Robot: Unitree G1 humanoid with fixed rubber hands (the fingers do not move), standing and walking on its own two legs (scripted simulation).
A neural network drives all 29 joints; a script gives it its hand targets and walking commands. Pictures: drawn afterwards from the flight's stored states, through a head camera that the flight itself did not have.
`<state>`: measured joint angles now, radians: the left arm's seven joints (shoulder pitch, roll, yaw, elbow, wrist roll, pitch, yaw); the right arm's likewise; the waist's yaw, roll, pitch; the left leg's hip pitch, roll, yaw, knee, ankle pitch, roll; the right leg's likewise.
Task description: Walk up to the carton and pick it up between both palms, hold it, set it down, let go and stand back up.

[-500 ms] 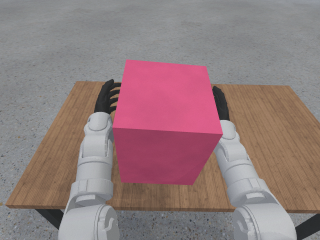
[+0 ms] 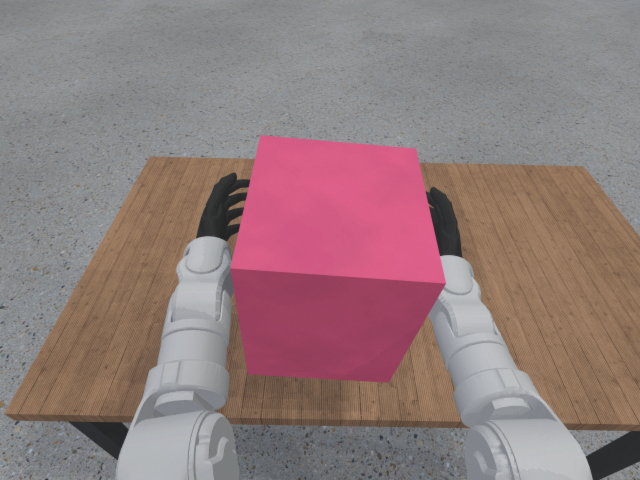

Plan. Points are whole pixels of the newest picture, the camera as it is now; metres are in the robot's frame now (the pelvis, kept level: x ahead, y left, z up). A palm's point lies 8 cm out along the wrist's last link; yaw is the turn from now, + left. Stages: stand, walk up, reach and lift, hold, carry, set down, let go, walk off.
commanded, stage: set down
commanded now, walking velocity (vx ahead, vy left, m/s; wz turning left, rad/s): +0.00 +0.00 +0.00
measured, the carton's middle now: (328, 266) +0.39 +0.00 +0.08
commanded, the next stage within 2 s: none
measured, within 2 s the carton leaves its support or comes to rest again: rests again in 1.78 s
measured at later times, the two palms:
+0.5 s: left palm (224, 248) +0.41 +0.14 +0.10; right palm (442, 261) +0.38 -0.15 +0.09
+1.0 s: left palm (230, 257) +0.41 +0.13 +0.07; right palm (440, 273) +0.38 -0.16 +0.07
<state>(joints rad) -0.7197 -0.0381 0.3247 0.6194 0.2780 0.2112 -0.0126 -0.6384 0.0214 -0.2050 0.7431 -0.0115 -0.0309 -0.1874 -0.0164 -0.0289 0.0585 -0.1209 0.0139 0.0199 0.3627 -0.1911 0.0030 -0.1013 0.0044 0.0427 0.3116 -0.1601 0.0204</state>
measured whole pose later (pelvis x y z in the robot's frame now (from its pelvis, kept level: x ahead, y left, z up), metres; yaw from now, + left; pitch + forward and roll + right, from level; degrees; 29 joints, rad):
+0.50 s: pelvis +0.01 +0.00 +0.00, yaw +0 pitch -2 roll -1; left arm -0.72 -0.04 0.35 0.77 0.29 0.08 -0.01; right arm -0.62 0.08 -0.35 0.79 -0.14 -0.09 -0.14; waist -0.02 -0.03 0.06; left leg -0.12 0.01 0.02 0.36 -0.20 0.00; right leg -0.10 0.00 0.04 0.31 -0.17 0.02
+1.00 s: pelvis +0.01 +0.00 +0.00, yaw +0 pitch -2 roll -1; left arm -0.72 -0.04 0.37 0.87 0.31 -0.04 -0.01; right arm -0.60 0.10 -0.42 0.84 -0.21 -0.22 -0.13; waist -0.02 -0.03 0.08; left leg -0.12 0.01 0.02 0.36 -0.20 0.00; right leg -0.10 0.00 0.04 0.31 -0.18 0.02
